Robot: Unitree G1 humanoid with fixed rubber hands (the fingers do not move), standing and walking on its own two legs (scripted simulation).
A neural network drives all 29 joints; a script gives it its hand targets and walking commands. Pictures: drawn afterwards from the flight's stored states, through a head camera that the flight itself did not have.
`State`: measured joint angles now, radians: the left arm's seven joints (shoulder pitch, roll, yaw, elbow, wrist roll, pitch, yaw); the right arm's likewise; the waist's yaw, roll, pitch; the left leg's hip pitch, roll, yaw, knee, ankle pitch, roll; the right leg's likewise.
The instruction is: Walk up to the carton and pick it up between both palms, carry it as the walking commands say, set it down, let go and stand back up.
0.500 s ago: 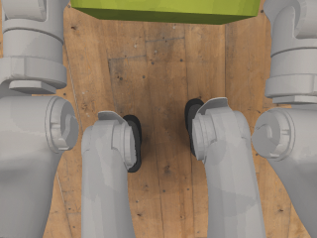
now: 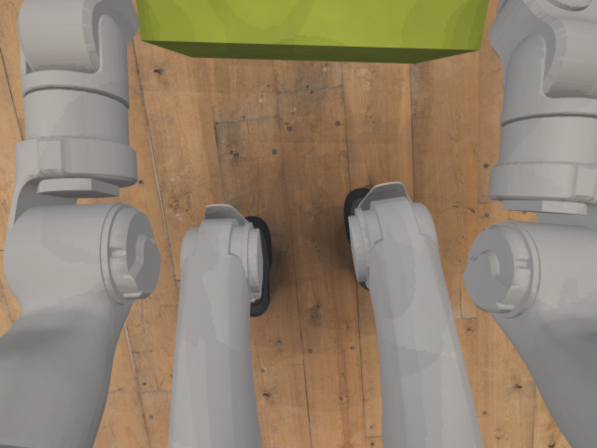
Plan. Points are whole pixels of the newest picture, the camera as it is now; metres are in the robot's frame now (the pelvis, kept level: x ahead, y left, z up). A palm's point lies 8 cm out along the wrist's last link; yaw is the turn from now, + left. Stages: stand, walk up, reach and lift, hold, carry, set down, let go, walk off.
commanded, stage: reach and lift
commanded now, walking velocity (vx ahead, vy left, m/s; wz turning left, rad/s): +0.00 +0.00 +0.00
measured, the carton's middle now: out of the picture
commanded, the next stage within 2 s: none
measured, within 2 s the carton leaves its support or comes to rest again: neither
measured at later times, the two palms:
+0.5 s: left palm out of the picture +0.57 +0.13 -0.02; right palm out of the picture +0.51 -0.23 -0.03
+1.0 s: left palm out of the picture +0.54 +0.14 +0.05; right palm out of the picture +0.48 -0.22 +0.04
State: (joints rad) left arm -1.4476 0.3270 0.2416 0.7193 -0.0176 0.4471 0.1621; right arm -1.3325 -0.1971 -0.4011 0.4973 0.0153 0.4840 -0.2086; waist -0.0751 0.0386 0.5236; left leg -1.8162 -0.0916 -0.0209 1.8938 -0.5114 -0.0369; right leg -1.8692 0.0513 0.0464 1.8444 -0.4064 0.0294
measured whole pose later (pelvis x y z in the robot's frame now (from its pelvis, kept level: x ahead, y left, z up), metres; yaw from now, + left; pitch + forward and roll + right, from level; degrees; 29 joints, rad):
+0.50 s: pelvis +0.00 +0.00 +0.05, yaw -1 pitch +21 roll +1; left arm -1.36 0.30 0.26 0.68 0.00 0.46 0.15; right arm -1.25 -0.16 -0.40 0.46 0.00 0.50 -0.21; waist -0.08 0.03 0.52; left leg -1.61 -0.10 -0.03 1.72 -0.48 -0.03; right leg -1.66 0.07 0.06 1.67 -0.38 0.04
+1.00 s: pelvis +0.00 +0.01 +0.11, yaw -1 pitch +16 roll +1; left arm -1.20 0.24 0.26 0.63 0.03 0.45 0.15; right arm -1.11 -0.13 -0.38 0.42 0.00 0.48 -0.20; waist -0.08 0.03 0.52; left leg -1.35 -0.10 -0.05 1.52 -0.45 -0.02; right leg -1.39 0.07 0.08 1.47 -0.36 0.04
